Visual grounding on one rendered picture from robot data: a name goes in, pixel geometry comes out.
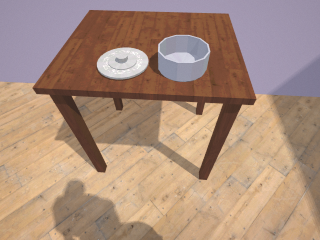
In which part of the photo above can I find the lid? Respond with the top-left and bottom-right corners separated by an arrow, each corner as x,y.
97,47 -> 149,80

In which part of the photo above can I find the knob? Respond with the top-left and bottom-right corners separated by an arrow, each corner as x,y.
116,52 -> 128,62

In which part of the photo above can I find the table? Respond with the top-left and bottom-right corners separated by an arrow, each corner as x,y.
32,10 -> 257,180

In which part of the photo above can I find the pot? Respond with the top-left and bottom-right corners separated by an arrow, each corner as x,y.
158,35 -> 211,82

